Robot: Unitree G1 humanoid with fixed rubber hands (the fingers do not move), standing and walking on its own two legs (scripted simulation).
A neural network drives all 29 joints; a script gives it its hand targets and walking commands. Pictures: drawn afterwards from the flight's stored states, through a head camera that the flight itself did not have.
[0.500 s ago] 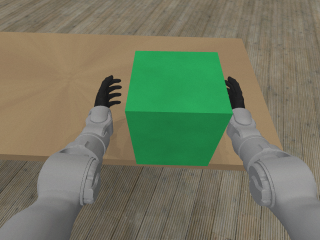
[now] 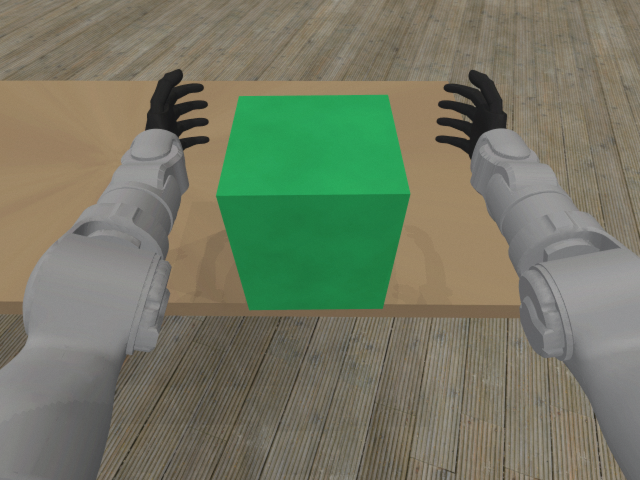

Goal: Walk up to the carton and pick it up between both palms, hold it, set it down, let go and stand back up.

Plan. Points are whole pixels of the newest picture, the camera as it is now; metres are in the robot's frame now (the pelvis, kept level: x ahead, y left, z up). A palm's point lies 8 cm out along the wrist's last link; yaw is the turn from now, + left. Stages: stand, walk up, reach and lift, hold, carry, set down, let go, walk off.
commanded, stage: set down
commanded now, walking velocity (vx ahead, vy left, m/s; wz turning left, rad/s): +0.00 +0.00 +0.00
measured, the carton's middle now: (314, 208) +0.50 -0.03 +0.05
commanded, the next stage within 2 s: none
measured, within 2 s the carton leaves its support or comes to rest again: neither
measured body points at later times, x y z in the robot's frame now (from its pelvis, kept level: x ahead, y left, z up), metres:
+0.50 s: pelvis +0.03 +0.00 +0.02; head +0.05 +0.01 +0.47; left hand +0.53 +0.15 +0.24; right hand +0.48 -0.23 +0.25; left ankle +0.02 +0.15 -0.72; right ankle +0.07 -0.10 -0.72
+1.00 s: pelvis +0.03 +0.01 +0.02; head +0.03 +0.02 +0.47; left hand +0.47 +0.16 +0.17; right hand +0.42 -0.24 +0.17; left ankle +0.02 +0.15 -0.72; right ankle +0.07 -0.10 -0.72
